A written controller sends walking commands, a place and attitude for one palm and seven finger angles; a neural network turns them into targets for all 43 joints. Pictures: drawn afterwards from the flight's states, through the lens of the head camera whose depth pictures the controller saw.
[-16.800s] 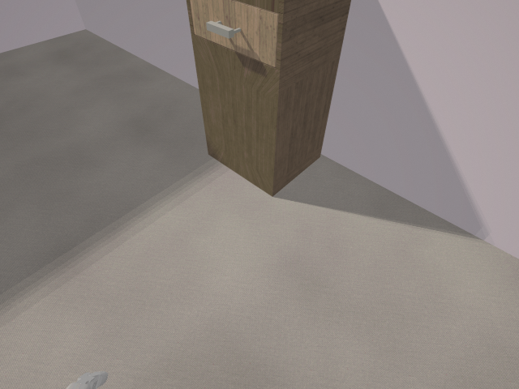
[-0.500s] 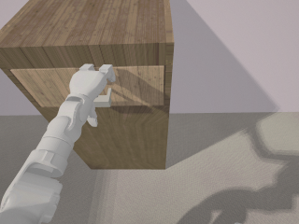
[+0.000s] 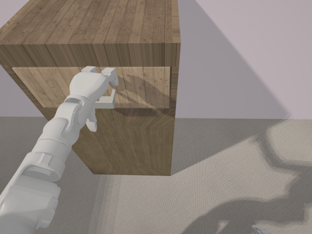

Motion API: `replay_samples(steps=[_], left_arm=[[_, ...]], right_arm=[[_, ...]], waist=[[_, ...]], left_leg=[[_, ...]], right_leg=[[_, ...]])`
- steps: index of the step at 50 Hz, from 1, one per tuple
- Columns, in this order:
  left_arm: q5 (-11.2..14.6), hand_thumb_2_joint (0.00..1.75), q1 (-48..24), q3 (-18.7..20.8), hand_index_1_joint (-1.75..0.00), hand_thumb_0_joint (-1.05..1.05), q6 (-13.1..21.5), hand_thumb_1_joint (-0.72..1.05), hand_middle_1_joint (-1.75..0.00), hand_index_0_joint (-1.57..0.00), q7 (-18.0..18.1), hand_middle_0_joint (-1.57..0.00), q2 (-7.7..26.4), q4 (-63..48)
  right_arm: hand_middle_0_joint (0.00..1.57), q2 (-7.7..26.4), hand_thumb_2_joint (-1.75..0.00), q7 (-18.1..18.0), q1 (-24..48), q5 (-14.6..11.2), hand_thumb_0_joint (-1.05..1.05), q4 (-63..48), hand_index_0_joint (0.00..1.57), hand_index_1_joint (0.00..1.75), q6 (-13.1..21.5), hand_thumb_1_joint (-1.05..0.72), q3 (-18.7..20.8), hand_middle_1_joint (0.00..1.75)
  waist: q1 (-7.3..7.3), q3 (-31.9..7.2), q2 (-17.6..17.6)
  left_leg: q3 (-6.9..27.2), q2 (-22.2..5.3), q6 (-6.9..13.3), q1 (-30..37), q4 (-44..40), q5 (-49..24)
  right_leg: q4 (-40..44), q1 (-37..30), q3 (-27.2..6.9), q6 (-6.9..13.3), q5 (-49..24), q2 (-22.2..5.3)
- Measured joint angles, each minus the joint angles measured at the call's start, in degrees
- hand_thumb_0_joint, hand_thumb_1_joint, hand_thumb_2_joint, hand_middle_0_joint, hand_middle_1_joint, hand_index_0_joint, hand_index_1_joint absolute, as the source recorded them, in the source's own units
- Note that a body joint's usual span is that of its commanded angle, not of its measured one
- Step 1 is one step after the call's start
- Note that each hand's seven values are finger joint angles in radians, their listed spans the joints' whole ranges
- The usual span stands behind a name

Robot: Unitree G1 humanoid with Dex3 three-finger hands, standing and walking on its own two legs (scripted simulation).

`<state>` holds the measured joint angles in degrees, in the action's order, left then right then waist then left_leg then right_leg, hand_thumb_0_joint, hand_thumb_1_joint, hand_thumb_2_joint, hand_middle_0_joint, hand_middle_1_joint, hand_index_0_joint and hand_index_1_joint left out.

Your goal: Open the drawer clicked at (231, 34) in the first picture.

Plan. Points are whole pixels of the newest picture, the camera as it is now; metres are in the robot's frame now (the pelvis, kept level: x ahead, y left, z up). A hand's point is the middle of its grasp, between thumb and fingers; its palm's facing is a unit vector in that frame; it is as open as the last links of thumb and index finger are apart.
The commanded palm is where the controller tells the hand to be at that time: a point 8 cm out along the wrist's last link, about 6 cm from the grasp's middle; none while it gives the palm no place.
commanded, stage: move the hooked fingers above the handle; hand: left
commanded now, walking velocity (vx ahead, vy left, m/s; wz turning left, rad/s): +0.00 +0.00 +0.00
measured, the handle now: (95, 97) +0.50 +0.21 +0.03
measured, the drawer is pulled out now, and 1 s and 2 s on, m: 0.00 0.00 0.00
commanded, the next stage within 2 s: none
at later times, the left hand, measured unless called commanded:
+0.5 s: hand (75, 103) +0.44 +0.24 +0.08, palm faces -0.12 +0.03 -0.99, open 13.8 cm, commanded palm +0.43 +0.23 +0.15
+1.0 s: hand (85, 93) +0.46 +0.21 +0.10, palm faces -0.03 -0.01 -1.00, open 13.6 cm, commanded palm +0.43 +0.24 +0.15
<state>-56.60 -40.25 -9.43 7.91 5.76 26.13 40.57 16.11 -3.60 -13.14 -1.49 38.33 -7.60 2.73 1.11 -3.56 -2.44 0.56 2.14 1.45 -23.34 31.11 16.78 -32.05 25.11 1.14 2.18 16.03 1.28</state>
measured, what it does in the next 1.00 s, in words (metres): stands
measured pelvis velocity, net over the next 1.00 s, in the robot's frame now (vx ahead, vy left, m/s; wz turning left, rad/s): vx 0.00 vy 0.01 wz -0.05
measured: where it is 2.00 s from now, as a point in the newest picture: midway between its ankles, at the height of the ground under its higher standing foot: outside the picture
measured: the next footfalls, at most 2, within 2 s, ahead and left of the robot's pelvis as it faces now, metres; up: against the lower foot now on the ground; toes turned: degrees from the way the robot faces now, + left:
none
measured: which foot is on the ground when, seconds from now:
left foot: down 0.00-1.00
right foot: down 0.00-1.00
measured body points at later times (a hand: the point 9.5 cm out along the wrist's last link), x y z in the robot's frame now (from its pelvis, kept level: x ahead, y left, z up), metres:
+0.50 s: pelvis -0.01 +0.00 +0.00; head +0.05 -0.02 +0.45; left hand +0.44 +0.24 +0.13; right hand +0.06 -0.27 -0.13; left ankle -0.02 +0.11 -0.73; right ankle -0.01 -0.10 -0.73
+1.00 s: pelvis +0.00 +0.01 +0.00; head +0.04 -0.02 +0.45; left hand +0.45 +0.21 +0.15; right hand +0.09 -0.23 -0.14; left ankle -0.02 +0.11 -0.73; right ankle -0.01 -0.09 -0.73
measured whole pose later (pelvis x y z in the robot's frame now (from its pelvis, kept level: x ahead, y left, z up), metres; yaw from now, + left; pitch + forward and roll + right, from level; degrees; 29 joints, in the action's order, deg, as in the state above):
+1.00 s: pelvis +0.00 +0.01 +0.00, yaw -3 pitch +9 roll +0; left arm -58.7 -43.2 -4.0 0.1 7.7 27.2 50.6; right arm 12.6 -4.0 -13.1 -2.3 37.6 -9.9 -0.7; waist 2.7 -4.7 -3.4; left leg -2.7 1.9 2.5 -22.8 29.5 16.1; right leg -30.8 25.7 -2.1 1.0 14.4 1.6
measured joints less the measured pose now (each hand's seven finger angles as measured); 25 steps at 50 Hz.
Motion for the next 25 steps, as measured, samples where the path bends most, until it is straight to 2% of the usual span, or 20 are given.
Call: replay_samples(steps=[3, 7, 12, 17, 21, 25], left_arm=[[-0.86, 0.30, -1.49, 2.92, -1.21, 0.00, -1.45, -0.49, -1.21, -0.32, 3.26, -0.32, 0.64, 2.47], [-1.35, 0.30, -2.01, 3.10, -1.22, 0.00, -2.81, -0.48, -1.28, -0.33, 4.91, -0.40, 0.26, 3.52], [-2.37, 0.30, -2.43, 2.21, -1.25, 0.00, -5.73, -0.48, -1.26, -0.35, 3.87, -0.38, 0.08, 5.20], [-1.05, 0.30, -2.85, 4.06, -1.24, 0.00, -7.38, -0.48, -1.24, -0.33, 0.83, -0.35, 1.87, 8.77], [-1.75, 0.30, -2.21, 6.19, -1.23, 0.00, -6.47, -0.48, -1.22, -0.33, -1.29, -0.33, 4.97, 11.01], [-1.44, 0.30, -0.43, 5.15, -1.22, 0.00, -2.76, -0.48, -1.21, -0.32, -2.24, -0.32, 6.22, 7.67]], right_arm=[[0.19, -0.51, -0.90, 0.09, 0.84, -0.01, 0.01, -0.11, 0.20, 0.30, -0.13, -0.91, -0.72, 0.30], [0.19, -1.03, -0.90, 0.33, 0.30, -0.14, 0.01, 0.25, 0.20, 0.30, -1.03, -0.91, -1.32, 0.30], [0.20, -1.75, -0.90, -0.08, 0.08, -0.79, 0.01, 0.84, 0.20, 0.30, -2.59, -0.91, -2.58, 0.30], [0.20, -2.27, -0.90, -1.24, -0.16, -1.51, 0.01, -0.03, 0.20, 0.30, -2.67, -0.91, -3.41, 0.30], [0.20, -1.82, -0.90, -1.65, -1.36, -1.27, 0.01, -1.20, 0.20, 0.30, -1.69, -0.90, -2.87, 0.30], [0.20, -0.80, -0.90, -1.34, -3.83, -0.49, 0.01, -1.12, 0.20, 0.30, -0.48, -0.90, -0.66, 0.30]], waist=[[0.82, -0.31, 0.11], [0.42, -0.93, -0.51], [0.54, -1.13, -1.07], [1.52, -0.63, -0.78], [1.95, -0.10, -0.35], [0.85, 0.22, -0.22]], left_leg=[[-0.95, -0.26, 0.01, -0.78, 0.15, 0.17], [-1.75, -0.49, 0.07, -0.97, -0.36, 0.03], [-2.41, -0.65, 0.15, 0.13, -1.40, -0.39], [-2.83, -0.94, 0.04, 0.95, -2.05, -0.85], [-2.55, -1.05, -0.01, -0.11, -1.45, -0.90], [-1.49, -0.79, 0.14, -1.59, -0.20, -0.58]], right_leg=[[-0.43, 1.23, -0.93, -0.07, -0.05, 0.28], [0.01, 1.71, -1.74, -0.19, -0.48, 0.55], [0.81, 0.94, -2.42, -0.34, -1.00, 0.74], [1.36, 0.32, -2.82, -0.23, -1.60, 1.04], [1.17, 1.10, -2.51, -0.11, -1.78, 1.12], [0.80, 1.78, -1.43, -0.17, -1.49, 0.81]])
